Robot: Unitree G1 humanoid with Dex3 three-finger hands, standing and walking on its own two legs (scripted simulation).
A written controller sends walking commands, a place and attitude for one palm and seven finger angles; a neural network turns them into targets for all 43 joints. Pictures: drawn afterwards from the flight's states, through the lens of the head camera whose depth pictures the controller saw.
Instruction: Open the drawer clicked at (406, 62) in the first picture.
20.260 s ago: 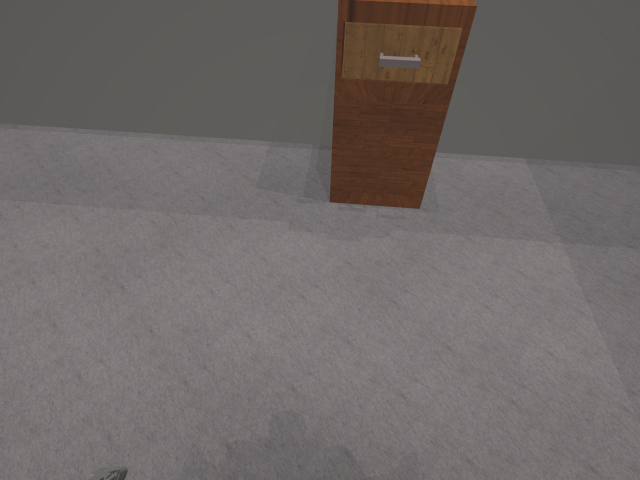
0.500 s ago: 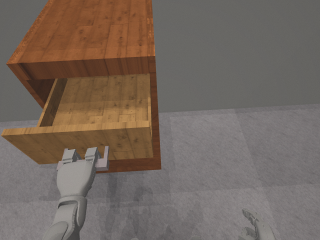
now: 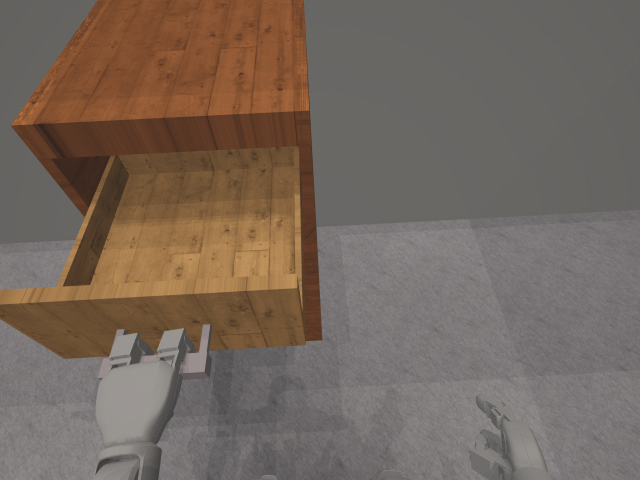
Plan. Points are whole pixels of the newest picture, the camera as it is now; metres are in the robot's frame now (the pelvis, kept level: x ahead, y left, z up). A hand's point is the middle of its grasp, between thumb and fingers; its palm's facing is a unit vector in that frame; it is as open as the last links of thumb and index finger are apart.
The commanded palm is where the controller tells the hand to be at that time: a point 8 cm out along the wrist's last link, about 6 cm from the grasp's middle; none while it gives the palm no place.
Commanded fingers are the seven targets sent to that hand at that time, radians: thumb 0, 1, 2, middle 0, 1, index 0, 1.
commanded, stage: pull the drawer open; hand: left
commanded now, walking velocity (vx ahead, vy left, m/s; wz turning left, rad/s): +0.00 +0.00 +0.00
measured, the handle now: (160, 351) +0.28 +0.23 -0.02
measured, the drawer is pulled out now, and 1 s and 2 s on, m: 0.25 0.30 0.30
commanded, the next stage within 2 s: open the thumb to release the handle in 0.90 s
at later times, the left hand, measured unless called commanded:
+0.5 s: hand (153, 448) +0.17 +0.21 -0.04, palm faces -0.04 -0.10 -0.99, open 6.2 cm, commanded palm +0.11 +0.22 +0.01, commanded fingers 0.00 0.90 0.90 -0.40 -1.35 -0.40 -1.35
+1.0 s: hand (151, 450) +0.17 +0.21 -0.04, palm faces -0.07 -0.11 -0.99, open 6.4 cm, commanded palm +0.15 +0.22 +0.01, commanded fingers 0.00 0.83 0.87 -0.40 -1.34 -0.40 -1.34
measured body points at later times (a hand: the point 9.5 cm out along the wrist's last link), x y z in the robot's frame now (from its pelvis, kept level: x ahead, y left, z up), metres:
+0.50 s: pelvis +0.00 -0.01 -0.01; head +0.05 -0.03 +0.43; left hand +0.17 +0.22 +0.02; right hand +0.21 -0.23 -0.11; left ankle -0.03 +0.12 -0.68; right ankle +0.00 -0.11 -0.68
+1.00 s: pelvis +0.00 +0.00 -0.02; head +0.07 -0.03 +0.42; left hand +0.16 +0.22 +0.02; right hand +0.20 -0.24 -0.12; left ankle -0.03 +0.12 -0.68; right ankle +0.00 -0.11 -0.68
